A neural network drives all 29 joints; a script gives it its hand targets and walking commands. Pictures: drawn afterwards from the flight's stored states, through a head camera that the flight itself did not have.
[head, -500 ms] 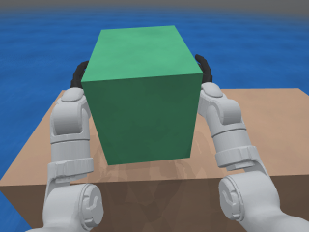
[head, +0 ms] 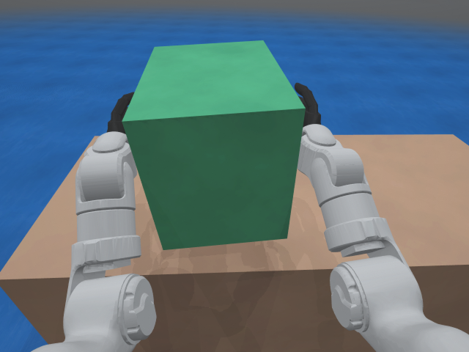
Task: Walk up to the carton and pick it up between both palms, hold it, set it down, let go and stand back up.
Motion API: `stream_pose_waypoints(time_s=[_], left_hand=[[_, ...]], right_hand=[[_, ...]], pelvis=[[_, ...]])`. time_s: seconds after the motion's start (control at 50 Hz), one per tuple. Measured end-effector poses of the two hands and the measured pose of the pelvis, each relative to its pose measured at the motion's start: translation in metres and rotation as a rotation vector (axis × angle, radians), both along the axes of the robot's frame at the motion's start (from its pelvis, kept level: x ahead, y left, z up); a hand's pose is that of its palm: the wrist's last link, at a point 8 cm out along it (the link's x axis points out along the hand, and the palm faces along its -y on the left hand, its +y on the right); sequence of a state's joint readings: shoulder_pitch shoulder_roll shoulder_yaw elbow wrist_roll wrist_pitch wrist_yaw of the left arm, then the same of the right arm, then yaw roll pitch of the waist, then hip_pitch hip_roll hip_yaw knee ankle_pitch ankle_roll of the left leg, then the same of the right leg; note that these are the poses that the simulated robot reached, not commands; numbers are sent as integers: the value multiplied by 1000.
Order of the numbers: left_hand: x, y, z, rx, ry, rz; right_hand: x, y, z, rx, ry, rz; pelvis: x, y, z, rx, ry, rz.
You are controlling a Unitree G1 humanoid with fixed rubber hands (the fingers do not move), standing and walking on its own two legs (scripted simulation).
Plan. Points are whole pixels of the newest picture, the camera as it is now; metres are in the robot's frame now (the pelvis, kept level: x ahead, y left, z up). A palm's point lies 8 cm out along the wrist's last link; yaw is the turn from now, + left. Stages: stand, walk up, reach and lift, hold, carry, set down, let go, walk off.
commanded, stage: hold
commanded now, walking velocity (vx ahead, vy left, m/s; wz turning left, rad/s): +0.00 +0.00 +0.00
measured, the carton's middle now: (217, 137) +0.40 +0.01 +0.24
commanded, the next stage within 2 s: none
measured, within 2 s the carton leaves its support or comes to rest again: neither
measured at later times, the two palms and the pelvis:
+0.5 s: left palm (122, 141) +0.37 +0.15 +0.25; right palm (306, 132) +0.37 -0.14 +0.26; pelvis +0.00 +0.00 +0.00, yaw +0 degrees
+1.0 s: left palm (122, 143) +0.37 +0.15 +0.25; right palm (306, 134) +0.37 -0.14 +0.26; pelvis +0.00 +0.00 +0.00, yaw +0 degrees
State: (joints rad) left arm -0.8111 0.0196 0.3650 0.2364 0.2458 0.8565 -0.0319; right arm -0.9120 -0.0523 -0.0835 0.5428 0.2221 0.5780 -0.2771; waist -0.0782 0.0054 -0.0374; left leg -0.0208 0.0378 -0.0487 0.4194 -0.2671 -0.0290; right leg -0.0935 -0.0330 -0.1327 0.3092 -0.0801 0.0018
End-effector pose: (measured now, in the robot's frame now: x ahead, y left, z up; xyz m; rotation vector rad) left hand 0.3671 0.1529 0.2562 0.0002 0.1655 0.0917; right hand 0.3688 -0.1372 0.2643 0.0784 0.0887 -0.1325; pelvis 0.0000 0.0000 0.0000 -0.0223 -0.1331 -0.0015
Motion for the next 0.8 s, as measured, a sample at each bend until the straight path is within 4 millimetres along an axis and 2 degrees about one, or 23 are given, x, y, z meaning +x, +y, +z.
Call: stream_pose_waypoints(time_s=[0.8], left_hand=[[2,0,-2,7,-9,-2]], right_hand=[[2,0,-3,3,-8,0]], pelvis=[[5,3,0,-4,4,-2]])
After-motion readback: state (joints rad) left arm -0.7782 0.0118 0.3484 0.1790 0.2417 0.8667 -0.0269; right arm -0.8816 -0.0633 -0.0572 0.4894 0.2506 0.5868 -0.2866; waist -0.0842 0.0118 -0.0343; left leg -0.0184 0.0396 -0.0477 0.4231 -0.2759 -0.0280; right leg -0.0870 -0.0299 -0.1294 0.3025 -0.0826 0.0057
